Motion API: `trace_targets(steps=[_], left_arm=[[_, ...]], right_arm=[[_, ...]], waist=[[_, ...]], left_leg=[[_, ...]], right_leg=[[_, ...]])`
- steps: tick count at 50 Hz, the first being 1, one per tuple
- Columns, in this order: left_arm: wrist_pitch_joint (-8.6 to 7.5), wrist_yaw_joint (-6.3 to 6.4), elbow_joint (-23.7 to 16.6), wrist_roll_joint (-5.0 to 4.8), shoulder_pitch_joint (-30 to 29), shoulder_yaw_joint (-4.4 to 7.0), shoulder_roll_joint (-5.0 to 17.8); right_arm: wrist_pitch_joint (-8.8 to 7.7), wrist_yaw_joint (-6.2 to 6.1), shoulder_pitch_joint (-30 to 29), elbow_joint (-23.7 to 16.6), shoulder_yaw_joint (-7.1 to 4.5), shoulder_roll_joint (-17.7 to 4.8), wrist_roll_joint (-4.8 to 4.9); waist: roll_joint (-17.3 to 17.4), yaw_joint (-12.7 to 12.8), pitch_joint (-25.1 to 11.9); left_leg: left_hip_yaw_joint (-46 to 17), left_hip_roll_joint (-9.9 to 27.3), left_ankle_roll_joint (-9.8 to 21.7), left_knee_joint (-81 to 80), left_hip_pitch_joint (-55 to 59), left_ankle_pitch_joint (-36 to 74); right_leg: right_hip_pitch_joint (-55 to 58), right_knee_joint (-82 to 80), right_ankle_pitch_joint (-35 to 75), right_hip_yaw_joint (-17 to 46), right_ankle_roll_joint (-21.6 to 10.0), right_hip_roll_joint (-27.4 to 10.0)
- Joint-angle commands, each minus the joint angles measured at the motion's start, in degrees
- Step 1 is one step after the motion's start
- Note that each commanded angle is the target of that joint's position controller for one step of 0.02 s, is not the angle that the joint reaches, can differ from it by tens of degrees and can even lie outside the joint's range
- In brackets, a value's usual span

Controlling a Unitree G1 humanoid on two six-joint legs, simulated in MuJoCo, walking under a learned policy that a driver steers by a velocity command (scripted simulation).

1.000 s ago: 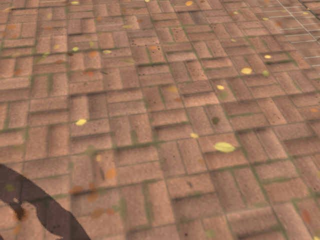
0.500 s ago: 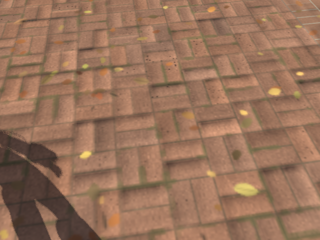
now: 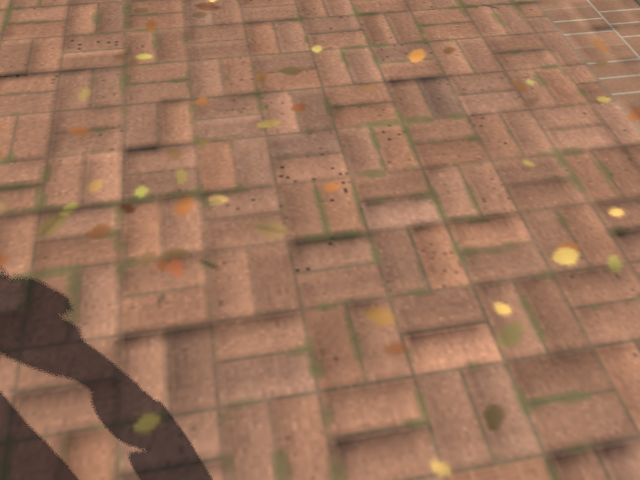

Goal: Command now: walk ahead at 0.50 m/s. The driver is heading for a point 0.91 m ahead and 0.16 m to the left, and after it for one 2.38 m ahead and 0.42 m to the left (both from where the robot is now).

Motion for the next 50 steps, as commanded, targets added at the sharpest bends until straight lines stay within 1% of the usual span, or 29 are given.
trace_targets(steps=[1, 4, 8, 13, 15, 16, 17, 18, 19, 20, 21, 22, 23, 24, 25, 26, 28, 31, 35, 40, 42, 43, 44, 45, 46, 47, 48, 49, 50], left_arm=[[0.77, 0.38, -2.3, 0.54, 2.2, 0.86, 2.5], [0.79, 0.34, -4.6, 1.15, -4.0, 0.98, 2.5], [0.11, -0.45, -6.9, 0.77, -12.3, 0.31, 1.1], [-0.52, -1.87, -9.7, 0.21, -18.7, 0.09, 2.0], [-0.85, -2.41, -9.9, 0.13, -17.5, 0.5, 3.3], [-0.96, -2.47, -9.4, 0.13, -15.0, 1.03, 4.5], [-0.99, -2.34, -7.7, 0.24, -9.0, 2.02, 6.0], [-0.91, -1.91, -4.6, 0.45, 0.9, 3.51, 8.9], [-0.73, -1.45, -2.9, 1.51, 9.8, 4.83, 14.0], [-0.43, -1.7, -2.0, 0.84, 12.2, 4.53, 13.7], [-0.58, -1.66, -2.3, 0.25, 9.8, 3.13, 9.3], [-0.71, -1.48, -3.5, 0.27, 4.5, 2.56, 7.5], [-0.81, -1.48, -4.3, 0.85, 0.2, 2.06, 6.0], [-0.98, -1.61, -4.7, 1.48, -2.2, 1.58, 4.3], [-1.12, -1.75, -4.5, 1.96, -3.1, 1.26, 3.3], [-1.24, -1.81, -4.2, 1.85, -3.0, 1.27, 3.2], [-1.53, -1.4, -3.2, 1.54, -1.6, 1.63, 4.8], [-1.34, -0.24, -2.0, 1.67, 0.7, 2.02, 6.4], [-1.29, 0.48, -1.1, 1.54, 2.9, 1.93, 6.8], [0.02, 0.69, 1.0, 1.1, 6.9, 2.16, 7.1], [0.92, 0.98, 0.7, 0.89, 6.1, 2.51, 7.9], [1.3, 1.23, 0.1, 0.8, 5.0, 2.78, 8.9], [1.77, 1.55, -0.4, 0.78, 4.3, 3.05, 9.7], [2.38, 1.88, -1.0, 0.83, 3.2, 3.05, 9.9], [2.48, 2.24, -2.0, 1.11, 3.3, 2.65, 9.3], [1.05, 1.34, -4.6, 2.41, 7.9, 0.52, 3.2], [-1.51, 0.28, -4.9, 1.91, 6.4, -0.13, 2.6], [-3.28, -0.58, -6.6, -0.45, 0.6, 1.1, 6.7], [-4.11, -0.66, -7.6, -1.07, -2.3, 0.99, 6.8]], right_arm=[[-1.22, -0.24, 0.3, -2.0, -1.53, -7.4, 0.07], [-0.81, -1.23, 3.0, -0.7, -1.85, -8.5, 0.23], [-0.35, -2.0, 6.3, 0.8, -1.9, -9.1, 0.78], [0.96, -2.35, 10.6, 3.5, -2.37, -9.6, 1.31], [1.59, -2.61, 10.0, 3.7, -2.74, -10.2, 1.43], [1.87, -2.69, 9.0, 3.5, -2.9, -10.7, 1.41], [2.24, -2.73, 7.7, 3.2, -2.85, -10.7, 1.38], [2.48, -2.8, 7.7, 2.7, -2.17, -9.1, 0.99], [1.93, -2.47, 12.2, 1.3, -0.72, -5.0, 0.15], [0.57, -2.04, 15.3, 2.0, 0.69, -0.7, 0.31], [-0.6, -1.75, 9.8, 1.1, -0.89, -7.0, 2.1], [-1.34, -1.73, 5.0, -0.5, -1.34, -8.8, 3.05], [-1.52, -2.11, 2.6, -0.8, -1.51, -8.8, 2.53], [-1.11, -2.38, 2.3, -0.8, -1.91, -8.2, 1.85], [-0.37, -2.42, 3.6, -0.5, -1.94, -7.0, 1.62], [0.32, -2.45, 4.6, -0.2, -1.81, -5.5, 1.56], [1.2, -2.62, 3.3, -0.8, -1.77, -4.6, 1.24], [1.44, -2.48, -1.8, -2.5, -1.81, -4.6, 0.95], [1.11, -1.4, -8.6, -4.4, -1.05, -3.2, 1.46], [1.13, 0.31, -15.4, -8.1, -0.49, -3.1, 1.74], [1.07, 1.23, -15.6, -9.4, -0.66, -3.8, 1.7], [1.13, 1.55, -14.3, -9.7, -1.09, -4.7, 1.61], [1.31, 1.69, -11.1, -9.5, -1.84, -6.1, 1.48], [1.46, 1.65, -3.8, -7.9, -3.14, -8.1, 1.51], [1.72, 0.95, 5.7, -5.8, -5.06, -12.0, 1.59], [1.99, 0.12, 11.3, -5.2, -6.8, -18.5, 1.58], [1.8, 0.1, 11.4, -5.9, -5.56, -16.0, 1.74], [1.57, -0.05, 10.1, -6.0, -4.45, -12.5, 1.12], [1.29, -0.18, 6.5, -6.8, -3.94, -10.5, 1.07]], waist=[[5.5, 1.8, -1.9], [4.6, 0.6, -0.1], [5.0, -1.9, 1.6], [5.2, -3.1, 3.4], [5.9, -1.6, 2.3], [6.9, 0.1, 0.5], [7.2, 3.6, -3.1], [6.0, 7.5, -9.5], [-2.9, 7.6, -18.5], [-13.1, 6.5, -24.1], [-8.6, 7.6, -18.4], [-6.3, 6.4, -10.9], [-2.2, 4.7, -7.0], [-1.6, 2.8, -4.3], [-2.6, 1.1, -4.0], [-2.9, 0.3, -3.7], [-2.2, -0.2, -1.9], [-0.9, 0.9, -0.2], [-0.9, 3.3, 1.2], [0.1, 5.4, 3.5], [-0.8, 4.4, 3.1], [-1.8, 3.1, 1.6], [-2.9, 1.1, -1.1], [-2.6, -3.0, -5.2], [-0.1, -7.1, -10.4], [12.5, -5.1, -17.7], [13.5, -4.7, -23.2], [10.8, -6.1, -17.7], [6.7, -4.8, -11.7]], left_leg=[[-14.6, 15.6, 9.9, -14.6, 5.4, 9.4], [-11.1, 14.7, 9.4, -15.9, 7.0, 11.8], [-6.5, 12.3, 7.4, -16.8, 7.0, 9.7], [-7.2, 16.4, 6.9, -13.2, 17.1, 11.8], [-7.5, 17.8, 5.9, -10.0, 20.4, 17.3], [-7.1, 17.7, 5.3, -6.8, 21.0, 25.1], [-5.5, 16.0, 4.2, 0.2, 20.1, 34.1], [-3.3, 12.8, 2.5, 12.0, 14.5, 33.9], [-0.7, 6.8, -0.9, 33.1, -5.1, 15.5], [-6.1, -1.5, -2.7, 47.2, -20.4, -24.7], [-11.2, 1.8, -1.5, 53.1, -26.9, -24.9], [-9.4, 4.9, -0.6, 52.5, -29.4, -19.3], [-8.1, 7.6, -0.5, 49.6, -27.1, -13.8], [-8.0, 9.5, -0.7, 46.4, -23.9, -10.6], [-8.3, 10.6, -0.9, 44.6, -20.3, -8.7], [-8.1, 11.0, -1.2, 43.0, -18.7, -8.0], [-7.4, 11.5, -2.4, 39.1, -19.9, -5.3], [-7.3, 11.6, -3.8, 30.1, -24.7, 4.1], [-5.0, 9.2, -3.0, 17.7, -21.9, 15.0], [-4.3, 7.5, -0.9, 11.5, -26.0, 11.8], [-2.6, 6.3, 0.6, 10.7, -25.1, 6.5], [-0.9, 4.7, 1.5, 10.9, -21.9, 3.5], [1.1, 2.6, 2.5, 11.5, -16.8, 0.7], [2.5, 0.1, 4.0, 9.7, -7.2, 1.3], [-2.5, 1.2, 6.5, 8.4, 8.7, 3.2], [-29.8, 15.8, 16.2, 6.8, 32.0, -2.9], [-51.5, 22.3, 20.6, -3.7, 39.1, -7.0], [-44.1, 20.3, 17.1, -4.9, 35.8, -7.2], [-35.9, 18.0, 15.0, -5.2, 27.6, -3.6]], right_leg=[[-6.9, -3.9, 5.0, 2.3, 1.0, -4.2], [-11.3, -14.1, 14.0, 1.8, 2.5, -4.1], [-7.7, -28.2, 24.5, -1.0, 2.6, -1.5], [-10.0, -34.9, 21.1, -0.4, 0.8, -0.3], [-7.6, -36.2, 16.7, -0.9, -0.7, 0.5], [-3.1, -36.4, 14.5, -2.1, -1.5, 2.0], [5.5, -37.5, 14.4, -3.9, -2.8, 3.9], [20.1, -36.4, 15.6, -3.1, -4.7, 3.4], [42.7, -35.1, 13.0, 16.0, -11.5, -10.3], [52.7, -44.2, 3.0, 38.3, -17.0, -18.0], [49.0, -46.9, -2.6, 36.1, -14.3, -16.0], [40.7, -48.3, 0.3, 28.1, -12.1, -14.5], [32.3, -50.1, 5.4, 22.4, -11.1, -12.6], [25.7, -52.0, 9.9, 17.9, -10.4, -10.7], [21.8, -53.7, 11.6, 15.2, -10.1, -9.3], [19.9, -55.2, 12.7, 13.3, -10.4, -8.7], [17.7, -57.4, 16.1, 10.1, -11.2, -8.3], [19.8, -58.8, 19.7, 5.5, -10.5, -7.9], [20.7, -60.0, 20.0, -1.9, -7.8, -6.0], [32.2, -56.9, 24.1, -5.3, -6.8, -9.9], [35.7, -52.7, 33.1, -6.6, -5.7, -11.2], [36.5, -49.1, 43.0, -7.6, -5.0, -11.3], [36.8, -43.4, 53.4, -8.6, -4.3, -11.1], [34.8, -33.4, 59.1, -10.4, -2.9, -9.6], [25.2, -19.2, 52.1, -11.2, -0.8, -7.3], [-0.2, 3.7, 20.1, -11.0, 3.1, 1.4], [-12.0, 13.8, -14.4, 0.4, 3.3, 8.3], [-17.8, 15.8, -11.4, 4.9, 1.6, 4.3], [-17.8, 12.2, -6.4, 4.0, 0.5, 1.6]])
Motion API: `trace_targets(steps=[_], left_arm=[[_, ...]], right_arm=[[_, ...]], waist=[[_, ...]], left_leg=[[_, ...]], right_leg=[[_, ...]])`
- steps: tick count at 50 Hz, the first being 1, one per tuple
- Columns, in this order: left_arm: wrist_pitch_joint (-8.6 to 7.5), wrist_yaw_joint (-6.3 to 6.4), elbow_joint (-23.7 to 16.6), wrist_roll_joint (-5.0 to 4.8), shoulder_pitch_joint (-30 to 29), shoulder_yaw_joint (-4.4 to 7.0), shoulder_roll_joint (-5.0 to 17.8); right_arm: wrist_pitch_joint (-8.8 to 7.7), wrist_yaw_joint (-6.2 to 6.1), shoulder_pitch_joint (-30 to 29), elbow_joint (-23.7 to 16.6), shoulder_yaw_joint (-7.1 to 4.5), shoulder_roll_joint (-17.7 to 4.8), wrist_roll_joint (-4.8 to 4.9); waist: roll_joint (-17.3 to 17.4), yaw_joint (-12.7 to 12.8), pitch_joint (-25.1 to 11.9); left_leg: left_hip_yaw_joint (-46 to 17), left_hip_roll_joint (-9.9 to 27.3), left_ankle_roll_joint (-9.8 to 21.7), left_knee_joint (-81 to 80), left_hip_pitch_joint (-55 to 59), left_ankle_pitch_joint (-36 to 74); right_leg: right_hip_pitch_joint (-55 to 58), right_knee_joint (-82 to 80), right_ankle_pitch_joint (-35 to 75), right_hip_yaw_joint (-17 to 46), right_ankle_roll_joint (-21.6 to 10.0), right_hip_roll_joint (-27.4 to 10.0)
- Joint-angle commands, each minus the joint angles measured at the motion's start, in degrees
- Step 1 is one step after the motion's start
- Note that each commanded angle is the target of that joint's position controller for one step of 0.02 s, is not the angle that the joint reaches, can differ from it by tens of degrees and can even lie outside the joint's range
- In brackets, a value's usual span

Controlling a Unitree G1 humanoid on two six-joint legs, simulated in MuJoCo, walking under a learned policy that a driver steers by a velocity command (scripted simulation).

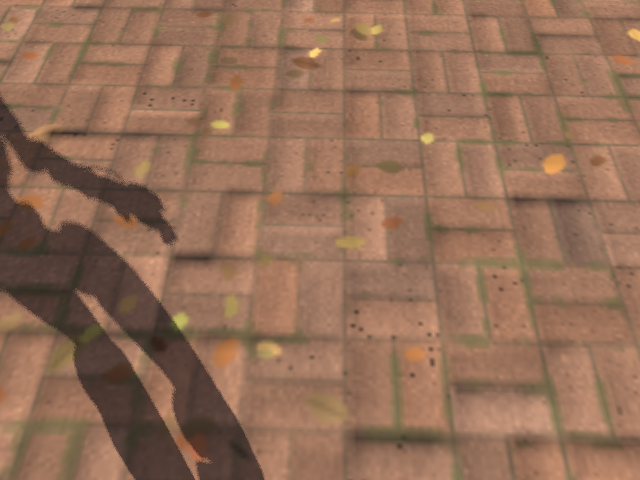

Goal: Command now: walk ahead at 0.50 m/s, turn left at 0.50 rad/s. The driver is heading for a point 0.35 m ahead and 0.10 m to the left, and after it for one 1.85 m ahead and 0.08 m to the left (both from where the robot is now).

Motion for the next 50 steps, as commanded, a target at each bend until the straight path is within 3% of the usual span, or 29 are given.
trace_targets(steps=[1, 3, 5, 7, 11, 15, 17, 18, 19, 20, 21, 22, 23, 24, 25, 27, 29, 33, 38, 39, 40, 41, 42, 43, 44, 45, 46, 47, 50], left_arm=[[-4.02, -0.43, -7.0, -0.47, -5.2, 1.37, 7.6], [-2.45, 0.09, -7.0, 0.8, -3.9, 2.16, 7.7], [-1.2, 0.39, -7.6, 1.43, -3.8, 2.09, 6.1], [-0.73, 0.68, -9.4, 1.71, -7.9, 1.92, 5.3], [-1.19, 0.11, -12.3, 1.32, -16.3, 1.17, 3.6], [-1.57, -0.58, -14.6, 1.06, -18.2, 1.68, 5.6], [-1.9, -0.81, -14.2, 1.11, -15.7, 2.28, 7.3], [-2.23, -0.75, -13.3, 1.38, -12.4, 2.56, 8.0], [-2.55, -0.46, -12.8, 2.34, -8.0, 3.01, 9.7], [-2.32, 0.03, -12.7, 3.52, -2.4, 3.5, 13.2], [-0.9, -0.15, -11.7, 2.42, 0.0, 3.72, 13.7], [0.16, -0.21, -13.5, 1.23, -3.2, 3.01, 10.0], [1.07, 0.29, -14.8, 1.4, -5.7, 2.03, 6.7], [1.93, 0.52, -14.9, 1.78, -8.8, 1.39, 5.6], [2.5, 0.69, -14.9, 1.94, -11.2, 1.26, 5.5], [2.81, 0.85, -14.2, 2.68, -12.7, 1.89, 7.3], [2.65, 1.08, -13.6, 2.4, -12.4, 2.36, 8.0], [3.64, 1.44, -13.5, 1.56, -13.4, 3.03, 9.5], [4.82, 0.74, -12.0, 0.14, -11.7, 3.58, 11.5], [5.07, 0.58, -11.4, -0.53, -11.9, 3.39, 11.4], [5.24, 0.32, -10.5, -0.95, -10.9, 2.81, 9.8], [5.09, -0.32, -9.3, -0.26, -8.2, 1.52, 6.2], [4.59, -1.51, -10.5, 3.04, -6.8, -0.42, 1.4], [4.79, -0.91, -10.6, 1.97, -9.2, 0.77, 4.7], [5.27, -0.58, -9.8, 0.56, -9.6, 1.6, 7.6], [5.72, -0.35, -8.7, 0.03, -8.1, 1.98, 7.8], [6.24, 0.15, -7.0, 0.14, -6.8, 2.3, 8.0], [6.66, 0.46, -6.4, 0.31, -5.7, 2.64, 8.4], [6.79, 0.9, -7.0, -0.53, -5.8, 3.06, 8.5]], right_arm=[[-0.47, -0.63, 9.2, -1.5, -2.0, -7.6, -0.38], [-0.55, -0.89, 5.4, -3.2, -1.31, -5.9, -1.0], [-0.67, -1.5, 5.9, -3.5, -1.69, -7.4, -0.63], [-0.71, -2.36, 7.9, -3.3, -2.2, -9.2, -0.36], [0.05, -3.21, 10.9, -2.6, -2.38, -9.5, 0.0], [1.66, -3.85, 14.0, -1.6, -2.51, -9.1, 0.32], [2.38, -4.51, 12.4, -2.7, -2.49, -8.6, 0.07], [2.59, -4.68, 10.4, -3.8, -2.32, -8.1, 0.06], [2.49, -4.59, 9.5, -5.2, -1.71, -6.2, -0.21], [2.32, -4.46, 13.1, -6.6, -0.63, -2.8, -1.43], [2.23, -4.02, 24.7, -6.5, -0.13, -3.1, 0.13], [2.78, -3.98, 24.6, -4.8, -1.38, -9.2, 0.81], [3.85, -4.23, 16.9, -6.0, -2.19, -11.5, 0.83], [5.11, -4.61, 13.7, -6.6, -2.47, -11.3, 0.62], [6.14, -4.97, 12.4, -7.3, -2.72, -10.9, 0.25], [7.11, -5.0, 13.4, -8.0, -2.04, -7.3, 0.31], [6.91, -4.95, 12.5, -9.0, -1.64, -5.8, 0.07], [6.71, -3.86, 9.1, -10.8, -1.24, -5.7, -0.17], [7.23, -2.3, 6.5, -12.3, -1.53, -6.6, -0.46], [7.08, -2.12, 7.9, -11.8, -1.48, -6.0, -0.77], [6.86, -2.16, 9.9, -10.7, -1.64, -6.2, -1.15], [6.7, -2.59, 11.2, -10.5, -1.98, -8.2, -1.52], [6.65, -3.65, 9.7, -12.1, -1.95, -12.1, -2.17], [5.63, -3.37, 7.9, -12.4, -0.93, -9.9, -3.92], [4.54, -2.88, 5.8, -11.6, -0.34, -7.7, -4.18], [3.69, -2.69, 3.5, -10.5, -0.31, -7.4, -3.72], [3.15, -2.74, 2.3, -10.1, -0.24, -7.2, -3.39], [2.82, -2.99, 0.9, -9.5, -0.08, -6.9, -3.05], [3.06, -4.19, 0.3, -8.7, -0.35, -7.3, -2.59]], waist=[[0.1, -3.9, -8.4], [1.4, -0.3, -6.0], [2.2, 0.6, -5.1], [2.3, -0.4, -3.6], [4.2, -3.5, -2.0], [5.9, -3.9, -4.1], [7.0, -2.2, -5.4], [7.2, -0.1, -6.6], [5.4, 1.9, -10.8], [-5.1, 1.8, -19.2], [-19.9, -1.8, -28.6], [-12.4, -1.2, -26.3], [-8.1, 0.7, -18.8], [-5.0, 0.1, -13.6], [-5.6, -1.0, -9.9], [-8.5, -2.3, -6.4], [-8.2, -2.0, -7.5], [-7.3, -1.4, -10.3], [-7.8, -0.8, -8.4], [-7.1, -2.1, -8.4], [-6.0, -2.9, -8.5], [-0.2, -2.5, -9.0], [15.6, 0.8, -10.5], [14.1, -1.7, -10.8], [10.2, -1.4, -8.6], [9.8, -0.4, -7.2], [9.1, -0.3, -7.0], [9.0, 0.2, -6.1], [8.0, 0.0, -6.0]], left_leg=[[-28.1, 16.5, 12.1, -18.1, 30.0, 2.6], [-23.0, 13.6, 11.3, -20.7, 19.3, 9.0], [-20.0, 12.4, 11.7, -22.1, 14.7, 12.4], [-17.7, 11.1, 11.1, -22.7, 12.7, 13.5], [-14.7, 7.4, 7.1, -20.8, 10.0, 10.6], [-18.9, 8.1, 4.3, -12.8, 15.1, 16.3], [-22.6, 8.7, 3.2, -7.2, 18.3, 17.9], [-23.0, 7.4, 1.8, -3.2, 18.4, 17.9], [-21.3, 4.1, -0.4, 4.9, 15.8, 15.4], [-15.9, -1.0, -3.5, 21.6, 5.4, -8.6], [-12.1, -4.8, -5.8, 36.2, -7.4, -35.9], [-12.9, 0.4, -7.3, 42.3, -11.0, -30.3], [-10.1, 2.0, -8.5, 44.0, -13.5, -25.6], [-8.5, 3.8, -9.2, 42.2, -12.7, -22.4], [-8.0, 5.6, -9.3, 39.8, -11.0, -20.3], [-5.0, 5.8, -9.3, 34.8, -5.0, -17.1], [-4.1, 6.5, -9.2, 29.4, -4.1, -15.1], [-2.9, 7.7, -8.3, 18.9, 0.7, -9.1], [-0.4, 6.1, -5.6, 6.2, 6.7, -8.6], [0.5, 4.8, -4.4, -0.3, 10.4, -5.7], [0.6, 3.4, -2.9, -6.7, 16.1, -1.8], [-5.9, 7.8, -0.9, -12.8, 23.4, 7.5], [-22.0, 22.4, 4.1, -12.8, 29.8, 27.3], [-22.9, 26.0, 11.7, -14.9, 19.6, 22.7], [-17.8, 21.9, 10.6, -15.8, 16.9, 17.8], [-13.6, 19.0, 8.0, -15.7, 16.5, 15.1], [-11.0, 17.8, 6.4, -15.6, 16.6, 15.3], [-8.9, 17.5, 6.0, -15.3, 15.3, 19.2], [-6.3, 18.2, 6.9, -14.2, 18.5, 22.9]], right_leg=[[-30.1, 8.1, 5.0, 5.8, -1.6, -3.6], [-22.4, 1.5, 7.9, 5.9, -0.5, -5.7], [-20.8, -3.7, 10.3, 4.8, 1.5, -5.3], [-22.0, -11.7, 16.7, 4.1, 3.2, -4.3], [-17.0, -29.1, 30.9, 3.3, 3.6, -0.3], [-13.2, -35.6, 31.7, 4.5, 2.6, 2.8], [-11.0, -37.4, 28.0, 5.7, 1.2, 2.9], [-7.0, -40.0, 30.1, 5.1, 0.2, 2.3], [2.3, -40.9, 38.4, 6.7, -2.1, -1.7], [19.5, -35.3, 61.2, 17.0, -6.7, -14.6], [33.1, -35.3, 60.6, 35.7, -18.0, -28.0], [27.8, -38.6, 44.9, 36.4, -17.1, -26.2], [21.4, -40.0, 36.8, 27.7, -14.2, -22.0], [13.2, -42.2, 32.2, 21.5, -12.7, -18.7], [6.3, -44.1, 28.1, 18.0, -12.2, -16.7], [-2.5, -48.2, 26.6, 10.5, -11.9, -13.1], [-1.1, -48.9, 31.5, 7.7, -13.4, -14.1], [1.0, -49.1, 32.1, 3.5, -13.9, -16.2], [2.3, -46.6, 25.6, 1.4, -11.4, -17.0], [1.7, -44.3, 24.6, 0.8, -10.1, -16.1], [-0.8, -41.1, 22.4, -0.2, -7.9, -14.3], [-6.0, -35.0, 15.9, -3.6, -3.0, -10.7], [-16.3, -21.2, -5.8, -8.2, 2.9, -3.8], [-15.9, -14.3, -11.0, -1.1, 4.1, -3.1], [-14.3, -10.9, -7.9, 1.0, 4.2, -3.7], [-14.8, -9.8, -4.5, 1.6, 4.3, -3.3], [-14.6, -8.3, -2.1, 2.4, 4.5, -3.1], [-13.4, -6.9, 0.1, 3.6, 5.1, -2.6], [-15.3, -5.5, 1.7, 3.1, 5.9, -1.5]])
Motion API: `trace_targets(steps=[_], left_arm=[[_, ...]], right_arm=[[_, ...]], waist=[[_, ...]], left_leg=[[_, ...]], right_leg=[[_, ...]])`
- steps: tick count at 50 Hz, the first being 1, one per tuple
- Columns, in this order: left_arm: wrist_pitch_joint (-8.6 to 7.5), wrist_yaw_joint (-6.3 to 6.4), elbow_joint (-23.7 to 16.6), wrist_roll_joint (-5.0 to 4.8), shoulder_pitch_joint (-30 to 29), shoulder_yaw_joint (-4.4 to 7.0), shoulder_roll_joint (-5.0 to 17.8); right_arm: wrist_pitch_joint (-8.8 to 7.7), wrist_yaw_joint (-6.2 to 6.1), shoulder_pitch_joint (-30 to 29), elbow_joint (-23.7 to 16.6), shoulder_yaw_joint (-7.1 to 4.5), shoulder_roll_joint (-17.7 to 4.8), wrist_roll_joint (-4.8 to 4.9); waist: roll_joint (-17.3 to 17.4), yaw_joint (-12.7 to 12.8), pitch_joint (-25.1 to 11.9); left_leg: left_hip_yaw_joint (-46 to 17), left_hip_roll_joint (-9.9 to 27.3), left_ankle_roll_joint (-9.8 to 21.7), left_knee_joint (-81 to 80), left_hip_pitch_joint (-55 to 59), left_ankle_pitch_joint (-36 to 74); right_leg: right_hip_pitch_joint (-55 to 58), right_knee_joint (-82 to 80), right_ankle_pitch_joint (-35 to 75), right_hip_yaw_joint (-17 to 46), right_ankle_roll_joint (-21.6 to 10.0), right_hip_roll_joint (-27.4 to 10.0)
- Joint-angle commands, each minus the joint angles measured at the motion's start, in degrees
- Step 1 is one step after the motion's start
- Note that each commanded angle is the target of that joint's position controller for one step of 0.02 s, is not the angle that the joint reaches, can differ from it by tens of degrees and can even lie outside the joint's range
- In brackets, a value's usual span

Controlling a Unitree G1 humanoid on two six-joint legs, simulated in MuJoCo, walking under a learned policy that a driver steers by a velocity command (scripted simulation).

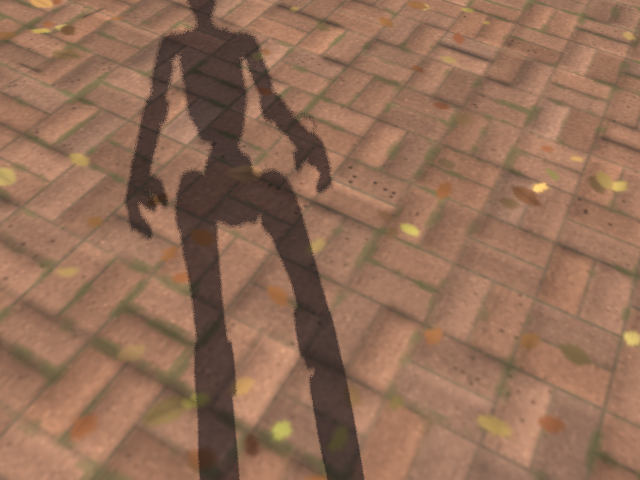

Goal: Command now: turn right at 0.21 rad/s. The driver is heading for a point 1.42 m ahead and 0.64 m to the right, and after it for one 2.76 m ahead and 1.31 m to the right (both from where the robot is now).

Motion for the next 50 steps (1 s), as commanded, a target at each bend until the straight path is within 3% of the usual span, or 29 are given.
trace_targets(steps=[1, 5, 10, 13, 14, 15, 16, 17, 18, 19, 20, 24, 32, 36, 39, 40, 41, 42, 43, 44, 45, 47, 50], left_arm=[[-0.23, 0.69, -3.8, -0.58, -1.3, 1.53, 5.4], [0.49, 0.37, -6.0, -0.46, -2.9, 0.81, 3.5], [0.92, -0.82, -7.5, -0.45, -1.2, 0.92, 3.8], [1.04, -1.71, -7.0, -0.32, 2.8, 1.3, 3.7], [0.98, -1.45, -6.9, 0.08, 4.0, 1.94, 5.4], [0.78, -0.39, -7.4, 0.26, 5.5, 3.73, 12.2], [-0.07, -0.62, -8.4, 1.85, 6.5, 4.11, 15.6], [-1.49, -1.07, -9.1, 2.72, 6.5, 3.54, 13.7], [-2.52, -0.98, -9.5, 2.16, 3.5, 3.15, 12.5], [-2.8, -0.57, -10.0, 0.9, 0.2, 2.92, 11.1], [-2.64, -0.09, -10.5, -0.15, -1.9, 2.26, 9.2], [-1.98, 0.95, -11.2, 0.2, -0.4, 1.83, 8.6], [-0.9, 1.24, -12.5, 0.13, -0.6, 2.61, 10.7], [-0.85, 0.73, -13.1, -0.35, -0.7, 2.34, 10.1], [-0.96, 0.81, -13.7, -0.4, -2.3, 1.58, 8.7], [-1.25, 0.98, -13.8, -0.13, -1.7, 0.82, 6.5], [-1.71, 0.85, -13.9, 0.43, -0.4, -0.68, 1.9], [-2.59, 0.86, -16.6, -0.55, -1.2, -0.58, 1.9], [-3.41, 0.97, -16.6, -0.91, -2.1, 0.44, 6.4], [-3.72, 0.75, -15.5, -0.88, -1.8, 1.12, 8.4], [-3.89, 0.49, -14.4, -0.45, -1.1, 1.18, 7.8], [-4.93, -0.36, -14.8, 0.0, -2.8, 0.91, 6.1], [-5.82, -1.23, -16.0, 0.26, -6.2, -0.27, 2.7]], right_arm=[[-0.52, -1.39, -1.0, -2.2, -3.33, -10.6, 0.61], [0.57, -2.12, -0.7, -1.1, -4.14, -11.3, 0.84], [1.04, -1.86, -2.6, -0.1, -5.06, -12.6, 1.47], [1.38, -1.98, -4.5, 0.7, -5.41, -12.9, 2.88], [1.4, -1.82, -1.7, 2.2, -5.36, -11.8, 3.07], [1.11, -1.43, -1.1, 1.3, -4.73, -9.0, 1.12], [0.81, -1.72, -7.9, -2.3, -4.01, -7.6, 0.23], [0.79, -1.82, -9.8, -2.2, -4.68, -9.8, 0.98], [0.92, -1.79, -8.7, -1.5, -5.02, -10.3, 2.11], [1.05, -2.16, -6.9, -0.1, -5.37, -10.7, 2.09], [1.2, -2.6, -6.1, 0.6, -5.75, -11.8, 1.56], [0.55, -2.57, -3.6, 1.4, -5.69, -10.4, 1.9], [-0.81, -1.87, -5.7, 0.6, -5.1, -10.0, 2.15], [-2.68, -0.33, -5.9, 0.0, -5.05, -10.7, 3.09], [-4.69, 0.59, -0.6, 1.6, -5.2, -10.4, 3.64], [-5.16, 0.58, 2.3, 2.6, -5.49, -11.2, 3.23], [-5.46, 0.36, 7.6, 3.5, -5.73, -13.3, 1.95], [-5.41, 0.75, 11.6, 4.8, -6.68, -18.6, 0.23], [-5.95, 1.2, 9.8, 4.6, -6.31, -16.3, 0.64], [-6.08, 0.97, 7.7, 4.0, -5.25, -12.7, 1.79], [-6.04, 0.75, 7.1, 3.8, -4.73, -11.4, 2.26], [-5.84, 0.25, 8.0, 4.3, -4.23, -10.9, 2.38], [-5.79, 0.12, 10.2, 5.0, -4.17, -11.5, 2.5]], waist=[[10.4, -1.7, -4.2], [9.7, -3.3, -4.4], [10.2, -2.4, -5.3], [10.3, 0.6, -6.0], [7.0, 0.6, -5.9], [-7.7, -0.9, -6.3], [-14.8, 1.9, -5.9], [-5.8, 3.3, -8.2], [-4.0, 1.2, -6.4], [-1.8, -0.5, -4.8], [-2.1, -1.4, -4.0], [-3.1, -1.8, -5.9], [-5.9, 0.0, -3.6], [-7.3, 0.7, -3.4], [-6.5, -2.9, -3.1], [-4.6, -3.9, -4.2], [3.7, -4.8, -7.9], [15.4, -4.1, -4.8], [13.9, -4.2, 0.2], [12.0, -3.7, 3.2], [11.2, -3.4, 3.4], [10.5, -4.0, 3.6], [10.2, -5.4, 2.6]], left_leg=[[-7.7, 15.1, 10.3, -7.4, 7.8, 26.5], [-8.4, 17.9, 12.0, -7.2, 10.3, 24.9], [-6.5, 19.4, 11.7, -5.5, 10.1, 27.9], [-2.5, 17.8, 7.3, -0.3, 7.2, 23.8], [0.7, 15.1, 3.0, 4.8, 3.7, 15.4], [6.9, 8.4, -3.1, 19.7, -9.4, -1.2], [2.2, -1.0, -6.5, 32.2, -22.9, -26.8], [-5.3, -0.2, -6.1, 40.3, -24.4, -27.2], [-6.9, 0.8, -5.2, 41.6, -25.5, -21.7], [-7.3, 1.6, -5.2, 40.1, -26.0, -16.5], [-7.8, 2.0, -5.5, 38.5, -25.7, -12.8], [-7.6, 0.0, -6.9, 36.3, -22.2, -5.7], [-9.1, -1.3, -8.4, 17.7, -16.6, -4.6], [-8.3, -2.4, -6.4, 9.6, -11.0, -6.4], [-6.5, -2.4, -3.7, -3.5, 0.7, -0.2], [-7.8, 0.2, -2.2, -6.3, 8.1, 1.8], [-18.2, 10.1, 1.3, -8.9, 17.1, -4.1], [-38.4, 19.3, 9.5, -14.8, 19.2, -16.8], [-43.5, 22.1, 13.1, -16.8, 15.7, -25.9], [-37.8, 19.3, 11.7, -16.9, 14.5, -26.3], [-32.8, 16.3, 9.7, -17.1, 14.8, -23.2], [-26.1, 13.9, 8.1, -17.9, 14.7, -13.5], [-18.5, 11.7, 8.4, -19.3, 13.0, -2.1]], right_leg=[[-3.9, 2.3, 0.7, 1.0, 0.9, -0.4], [-3.6, -2.5, -1.2, -0.9, 0.8, -1.5], [1.6, -9.6, -0.2, -4.2, -1.6, -0.6], [10.1, -23.3, 10.3, -6.9, -5.1, 1.6], [15.1, -30.0, 19.1, -4.0, -7.3, 1.8], [24.4, -32.7, 40.7, 12.6, -12.3, -9.6], [25.9, -34.3, 52.0, 29.2, -24.4, -20.7], [25.4, -35.3, 47.0, 27.4, -26.5, -20.1], [24.3, -35.2, 42.0, 22.4, -23.6, -16.9], [23.1, -35.1, 37.5, 18.9, -20.2, -13.6], [22.1, -35.3, 36.1, 17.4, -18.4, -12.2], [21.7, -35.6, 36.8, 15.6, -17.9, -9.1], [18.0, -35.0, 23.6, 21.6, -17.8, -7.2], [14.5, -37.2, 0.2, 27.8, -18.3, -6.1], [10.3, -34.2, -4.5, 28.7, -16.1, -3.2], [6.4, -30.3, -5.6, 26.4, -14.0, -1.1], [0.1, -16.6, -9.5, 19.4, -10.6, 3.5], [-14.0, -4.6, -12.7, 10.1, -8.5, 10.9], [-19.9, 3.3, -9.6, 11.1, -7.5, 5.9], [-21.2, 5.5, -4.6, 11.0, -7.1, 4.2], [-21.3, 6.0, -0.9, 9.8, -6.4, 3.5], [-21.4, 4.4, 6.3, 7.8, -5.5, 1.5], [-18.4, -2.0, 13.1, 2.0, -3.8, -0.2]])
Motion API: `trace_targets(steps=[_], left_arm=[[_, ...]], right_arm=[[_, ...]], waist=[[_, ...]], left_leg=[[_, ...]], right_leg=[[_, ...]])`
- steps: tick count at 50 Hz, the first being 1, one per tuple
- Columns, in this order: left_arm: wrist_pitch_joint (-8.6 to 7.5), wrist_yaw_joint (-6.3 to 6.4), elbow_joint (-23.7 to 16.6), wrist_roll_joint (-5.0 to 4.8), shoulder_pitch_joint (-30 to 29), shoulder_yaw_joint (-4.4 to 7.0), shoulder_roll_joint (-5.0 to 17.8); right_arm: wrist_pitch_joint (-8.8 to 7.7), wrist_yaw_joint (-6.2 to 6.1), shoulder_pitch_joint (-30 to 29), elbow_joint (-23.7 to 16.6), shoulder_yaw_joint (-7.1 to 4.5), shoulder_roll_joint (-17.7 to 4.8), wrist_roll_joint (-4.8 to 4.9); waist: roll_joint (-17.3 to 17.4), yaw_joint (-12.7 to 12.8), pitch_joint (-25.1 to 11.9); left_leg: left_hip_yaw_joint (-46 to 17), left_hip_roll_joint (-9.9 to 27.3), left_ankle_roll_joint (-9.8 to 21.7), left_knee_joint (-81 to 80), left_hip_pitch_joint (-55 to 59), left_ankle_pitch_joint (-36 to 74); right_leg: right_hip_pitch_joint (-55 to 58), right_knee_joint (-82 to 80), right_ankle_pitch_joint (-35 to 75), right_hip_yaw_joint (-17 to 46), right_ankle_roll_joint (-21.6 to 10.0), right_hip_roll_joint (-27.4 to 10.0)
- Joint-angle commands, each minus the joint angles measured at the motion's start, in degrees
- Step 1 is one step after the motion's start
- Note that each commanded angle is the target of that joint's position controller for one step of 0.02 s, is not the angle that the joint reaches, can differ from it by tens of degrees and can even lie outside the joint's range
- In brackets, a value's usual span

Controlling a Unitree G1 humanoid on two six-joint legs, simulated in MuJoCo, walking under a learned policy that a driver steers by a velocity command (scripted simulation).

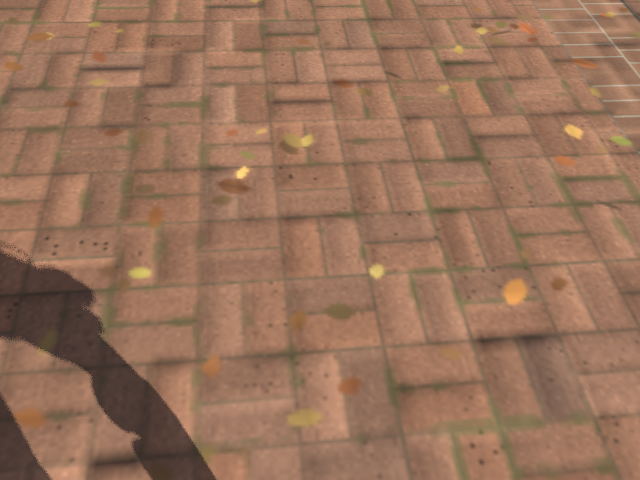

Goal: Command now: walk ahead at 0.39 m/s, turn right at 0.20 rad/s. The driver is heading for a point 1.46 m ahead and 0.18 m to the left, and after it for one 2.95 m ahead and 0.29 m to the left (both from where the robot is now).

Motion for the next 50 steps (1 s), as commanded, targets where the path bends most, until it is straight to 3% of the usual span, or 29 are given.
trace_targets(steps=[1, 3, 7, 9, 11, 12, 13, 14, 15, 16, 17, 18, 21, 24, 27, 31, 33, 34, 35, 36, 37, 38, 39, 40, 42, 44, 46, 48, 50], left_arm=[[-2.08, -0.76, -6.7, 0.2, -9.1, 0.0, 1.6], [-2.4, -1.2, -7.7, -0.06, -11.8, -0.62, 0.3], [-2.67, -2.08, -8.9, -0.84, -13.4, -0.19, 2.0], [-2.75, -2.18, -8.3, -0.93, -9.8, 0.64, 3.7], [-2.39, -1.35, -4.4, -0.63, 3.6, 2.94, 7.6], [-1.91, -0.48, -2.9, 0.13, 14.4, 3.99, 11.8], [-1.92, -0.97, -2.2, 0.85, 15.8, 4.1, 15.4], [-2.25, -1.24, -2.3, 0.31, 13.6, 2.76, 9.8], [-2.4, -1.22, -2.5, 0.08, 9.8, 1.91, 7.5], [-2.46, -1.34, -2.9, 0.44, 6.8, 1.48, 6.4], [-2.5, -1.53, -3.1, 0.94, 4.3, 1.15, 5.2], [-2.69, -1.53, -3.3, 1.41, 2.8, 0.86, 4.3], [-3.78, -1.4, -2.1, 0.58, 2.5, 1.14, 4.7], [-3.93, -0.9, -0.5, 0.44, 4.2, 1.44, 5.7], [-3.12, 0.0, 0.8, 0.51, 5.9, 1.48, 6.6], [-1.97, 0.47, 3.3, 0.03, 9.5, 1.66, 7.6], [-1.37, 0.74, 3.7, 0.03, 8.6, 1.9, 8.2], [-1.05, 0.91, 3.6, -0.02, 7.2, 1.95, 8.3], [-0.85, 0.98, 3.5, 0.25, 7.8, 1.57, 7.3], [-1.23, 0.84, 2.5, 1.84, 12.4, 0.34, 4.0], [-1.21, 0.27, 4.5, 1.6, 21.3, -1.52, -1.0], [-0.72, 0.04, 6.1, 0.1, 19.8, -0.18, 4.8], [0.06, 0.25, 4.2, -0.98, 13.6, 0.54, 6.9], [1.04, 0.85, 3.3, -0.62, 9.6, 0.5, 6.2], [3.32, 1.79, 3.1, 0.33, 8.9, 0.47, 4.5], [4.12, 2.44, 4.3, 0.77, 11.1, -0.1, 2.0], [4.06, 2.54, 4.9, 1.09, 10.8, -0.33, 1.6], [4.06, 2.27, 5.5, 1.32, 10.3, -0.22, 1.6], [4.05, 2.07, 5.2, 2.54, 8.6, -0.16, 1.7]], right_arm=[[-0.64, -0.36, -0.7, -3.2, -1.86, -9.5, 0.45], [-0.33, -0.23, 0.3, -2.9, -1.99, -10.6, 0.68], [0.33, 0.35, 3.0, -1.9, -2.19, -12.4, 1.48], [0.84, 0.24, 2.1, -1.7, -2.24, -13.1, 1.77], [0.95, 0.0, 2.3, -1.7, -1.41, -11.2, 1.4], [0.69, -0.05, 2.1, -3.5, 0.22, -7.4, -0.5], [-0.56, -0.15, 7.5, -5.1, 1.6, -2.2, 0.43], [-1.35, 0.14, 3.5, -4.6, -0.04, -9.3, 1.89], [-1.72, 0.56, -0.9, -5.9, -0.53, -10.9, 2.55], [-1.78, 0.47, -2.9, -5.8, -0.28, -10.0, 1.77], [-1.63, 0.5, -3.5, -5.8, -0.4, -9.3, 0.76], [-1.15, 0.74, -2.6, -5.5, -0.37, -8.5, 0.6], [0.32, 0.86, -2.5, -5.4, 0.13, -6.3, 0.26], [0.44, 0.8, -8.5, -7.6, 0.6, -5.5, -0.36], [-0.72, 1.77, -15.3, -9.3, 1.5, -3.7, -0.55], [-1.26, 3.1, -18.5, -10.7, 1.05, -5.1, -0.34], [-1.22, 3.23, -15.7, -10.1, 0.24, -7.2, -0.77], [-1.29, 3.03, -11.6, -8.9, -0.34, -8.3, -1.14], [-1.46, 2.6, -6.7, -7.5, -1.11, -10.4, -1.62], [-1.32, 2.07, -2.8, -7.4, -1.63, -14.4, -2.86], [-0.43, 1.9, -2.4, -7.4, -0.61, -12.3, -2.89], [0.49, 2.19, -0.8, -7.0, -0.02, -8.8, -1.17], [0.99, 2.25, -5.6, -7.3, 0.29, -8.2, -0.28], [1.31, 2.18, -9.9, -7.5, 0.97, -6.3, -0.28], [1.78, 2.04, -15.2, -7.4, 1.21, -5.7, -1.46], [2.04, 1.9, -17.5, -6.9, 0.87, -6.2, -2.3], [2.21, 1.48, -17.0, -6.0, 0.73, -6.5, -2.04], [2.75, 1.06, -17.6, -5.2, 0.8, -6.6, -1.32], [3.14, 0.98, -16.8, -3.9, 1.62, -4.6, -1.17]], waist=[[10.3, -1.7, 4.8], [10.6, -2.7, 5.0], [11.3, -2.5, 5.3], [11.4, 0.9, 4.1], [8.6, 8.0, -4.3], [-0.1, 12.0, -13.4], [-16.2, 7.9, -19.3], [-9.5, 9.3, -13.4], [-7.1, 8.3, -6.1], [-2.4, 6.8, -2.9], [-1.5, 5.1, -0.4], [-2.2, 3.4, 0.1], [-1.6, 1.5, 1.4], [0.2, 2.6, 3.7], [0.4, 4.8, 4.9], [-0.8, 5.4, 2.7], [-1.9, 3.2, 0.7], [-1.9, 0.6, -1.6], [0.3, -1.5, -5.5], [8.2, -0.3, -14.2], [18.1, 2.1, -23.2], [11.9, -0.5, -25.9], [9.0, -0.1, -17.3], [6.2, 1.0, -10.9], [8.4, 4.3, -5.1], [10.8, 5.6, -4.4], [10.4, 5.0, -6.4], [9.3, 5.4, -6.2], [8.4, 5.6, -3.4]], left_leg=[[-11.1, 12.2, 9.7, -11.7, 3.9, 2.0], [-7.8, 11.5, 9.4, -11.7, 1.4, 6.1], [-7.4, 14.3, 9.1, -10.4, 1.0, 10.3], [-6.4, 15.2, 7.7, -6.7, 2.1, 19.6], [-0.7, 10.9, 4.7, 10.5, -2.2, 33.5], [2.0, 7.7, 2.1, 30.1, -13.9, 17.7], [-0.4, -1.5, -0.3, 47.0, -31.1, -16.9], [-4.9, 1.8, 0.2, 53.5, -37.4, -16.1], [-3.4, 4.6, 1.3, 53.5, -40.1, -10.6], [-2.5, 6.8, 1.4, 51.3, -37.8, -5.7], [-2.3, 8.1, 1.1, 48.3, -36.0, -2.5], [-2.6, 9.1, 0.9, 46.9, -33.0, -0.2], [-1.5, 9.4, -0.8, 42.6, -32.1, 3.3], [-0.9, 9.2, -2.3, 32.2, -34.4, 11.8], [2.5, 5.5, -2.0, 18.2, -27.3, 21.8], [1.4, 2.8, 0.2, 10.7, -23.7, 24.2], [0.9, 1.8, 1.9, 9.1, -20.6, 20.2], [2.0, 0.4, 3.0, 7.1, -15.4, 20.5], [2.1, 1.3, 4.3, 5.2, -6.5, 30.7], [-7.4, 12.1, 9.5, 12.3, 12.2, 55.1], [-24.2, 25.2, 20.3, 11.9, 25.4, 63.6], [-26.6, 23.1, 20.0, 8.9, 23.0, 50.9], [-21.5, 20.7, 17.4, 5.7, 15.6, 40.2], [-18.1, 18.2, 15.2, 2.9, 7.6, 32.0], [-13.3, 14.8, 12.6, -2.3, -7.4, 19.4], [-8.8, 12.2, 12.1, -4.3, -13.9, 17.1], [-7.6, 12.0, 12.2, -4.4, -13.9, 13.4], [-6.7, 11.2, 10.6, -4.5, -16.0, 1.2], [-5.9, 8.7, 6.2, -4.7, -20.0, -14.2]], right_leg=[[-10.7, -7.1, 6.6, -2.7, 1.6, -3.4], [-5.5, -14.7, 8.9, -4.5, 1.9, -2.9], [1.8, -22.2, 10.2, -5.9, 0.1, -1.5], [8.0, -25.7, 10.3, -6.4, -2.1, -0.4], [27.8, -27.9, 10.7, -6.7, -5.4, 0.5], [44.2, -27.0, 7.6, 7.8, -9.4, -12.1], [53.5, -37.4, -8.0, 36.7, -17.6, -23.5], [49.1, -40.9, -14.0, 37.4, -16.6, -22.0], [42.7, -41.0, -10.3, 28.6, -14.7, -20.2], [36.1, -41.8, -3.2, 22.3, -13.7, -17.4], [30.9, -43.1, 2.7, 17.8, -13.3, -15.2], [27.4, -44.7, 6.8, 14.7, -13.0, -13.6], [23.2, -47.9, 15.4, 8.8, -14.1, -12.7], [22.7, -49.1, 19.9, 4.2, -13.6, -11.5], [20.2, -47.3, 31.5, -2.0, -10.9, -8.3], [27.2, -41.9, 34.0, -1.1, -9.1, -10.6], [30.9, -37.0, 37.4, 0.2, -7.8, -11.6], [31.5, -31.7, 42.2, -0.2, -6.6, -10.4], [30.0, -22.9, 41.7, -1.9, -4.5, -7.1], [18.0, -8.1, 23.8, -2.9, -1.6, -3.2], [4.8, 10.6, -21.1, -1.0, 2.3, 3.4], [3.4, 15.0, -24.2, 5.3, 2.6, 2.3], [-0.2, 15.4, -21.2, 3.6, 2.9, -0.3], [-0.9, 12.3, -18.0, 1.7, 3.4, -2.3], [6.6, 2.9, -13.0, 1.0, 4.0, -4.9], [13.9, -5.6, -11.4, -1.5, 4.4, -3.8], [18.1, -12.4, -4.8, -2.1, 3.8, -3.8], [23.0, -19.5, 4.2, -3.4, 2.7, -3.2], [26.4, -24.8, 7.1, -3.3, 1.0, -3.1]])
